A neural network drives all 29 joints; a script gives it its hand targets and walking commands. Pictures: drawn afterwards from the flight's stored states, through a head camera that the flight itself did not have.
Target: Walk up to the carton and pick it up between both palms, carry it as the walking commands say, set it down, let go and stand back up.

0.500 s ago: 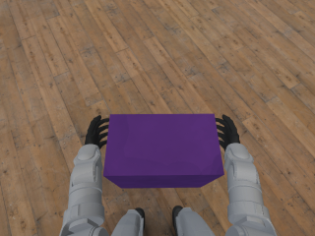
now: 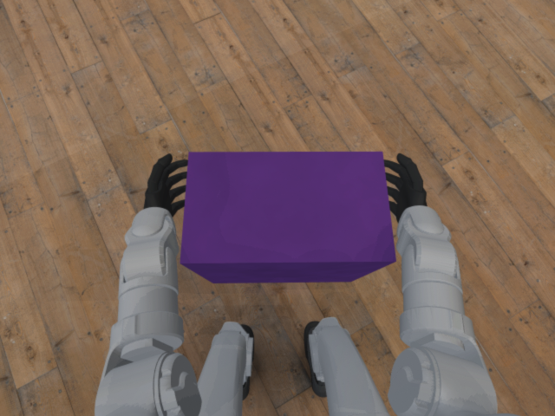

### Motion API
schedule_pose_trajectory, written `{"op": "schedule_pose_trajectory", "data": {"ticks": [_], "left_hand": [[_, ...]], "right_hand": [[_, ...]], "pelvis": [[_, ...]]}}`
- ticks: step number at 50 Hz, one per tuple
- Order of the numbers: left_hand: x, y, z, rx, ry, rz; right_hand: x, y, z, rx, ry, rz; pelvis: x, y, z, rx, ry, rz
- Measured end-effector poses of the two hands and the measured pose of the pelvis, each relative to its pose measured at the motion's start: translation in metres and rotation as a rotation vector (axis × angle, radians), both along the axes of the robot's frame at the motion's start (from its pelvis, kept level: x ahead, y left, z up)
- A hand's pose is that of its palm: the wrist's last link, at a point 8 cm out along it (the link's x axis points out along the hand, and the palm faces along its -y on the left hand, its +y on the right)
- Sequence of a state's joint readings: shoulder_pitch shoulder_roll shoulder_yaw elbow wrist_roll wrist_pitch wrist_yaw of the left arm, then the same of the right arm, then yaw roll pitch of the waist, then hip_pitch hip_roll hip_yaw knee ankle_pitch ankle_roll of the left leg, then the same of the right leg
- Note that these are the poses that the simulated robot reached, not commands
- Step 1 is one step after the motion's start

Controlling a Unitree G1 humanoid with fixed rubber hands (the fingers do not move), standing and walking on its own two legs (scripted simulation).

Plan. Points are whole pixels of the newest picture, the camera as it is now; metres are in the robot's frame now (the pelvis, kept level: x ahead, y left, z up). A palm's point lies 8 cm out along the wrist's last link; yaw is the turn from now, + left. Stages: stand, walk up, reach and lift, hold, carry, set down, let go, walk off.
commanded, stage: set down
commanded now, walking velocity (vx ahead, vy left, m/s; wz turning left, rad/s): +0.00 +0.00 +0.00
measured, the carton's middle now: (283, 228) +0.38 -0.01 -0.15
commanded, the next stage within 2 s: none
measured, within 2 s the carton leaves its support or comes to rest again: neither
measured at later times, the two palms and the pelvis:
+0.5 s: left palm (174, 208) +0.42 +0.18 -0.15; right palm (385, 208) +0.41 -0.19 -0.15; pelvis -0.01 -0.01 -0.08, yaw +0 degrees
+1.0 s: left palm (190, 211) +0.45 +0.17 -0.24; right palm (371, 210) +0.43 -0.19 -0.24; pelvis -0.03 +0.00 -0.15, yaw -1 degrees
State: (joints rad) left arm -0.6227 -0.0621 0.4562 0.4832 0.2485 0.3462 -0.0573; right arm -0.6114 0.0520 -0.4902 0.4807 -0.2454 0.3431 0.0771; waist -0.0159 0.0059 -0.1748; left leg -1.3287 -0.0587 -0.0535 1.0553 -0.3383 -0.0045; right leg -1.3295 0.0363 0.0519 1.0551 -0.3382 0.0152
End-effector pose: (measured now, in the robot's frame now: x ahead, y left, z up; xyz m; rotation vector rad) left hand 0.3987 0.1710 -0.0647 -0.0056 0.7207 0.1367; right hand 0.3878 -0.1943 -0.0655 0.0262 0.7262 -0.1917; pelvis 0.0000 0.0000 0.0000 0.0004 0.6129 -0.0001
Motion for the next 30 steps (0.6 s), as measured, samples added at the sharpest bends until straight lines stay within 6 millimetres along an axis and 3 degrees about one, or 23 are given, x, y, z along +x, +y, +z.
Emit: {"op": "schedule_pose_trajectory", "data": {"ticks": [30], "left_hand": [[0.03, 0.005, -0.102, 0.006, -0.006, -0.004]], "right_hand": [[0.029, 0.005, -0.104, -0.005, -0.005, 0.007]], "pelvis": [[-0.013, -0.004, -0.093, -0.002, 0.189, -0.004]]}}
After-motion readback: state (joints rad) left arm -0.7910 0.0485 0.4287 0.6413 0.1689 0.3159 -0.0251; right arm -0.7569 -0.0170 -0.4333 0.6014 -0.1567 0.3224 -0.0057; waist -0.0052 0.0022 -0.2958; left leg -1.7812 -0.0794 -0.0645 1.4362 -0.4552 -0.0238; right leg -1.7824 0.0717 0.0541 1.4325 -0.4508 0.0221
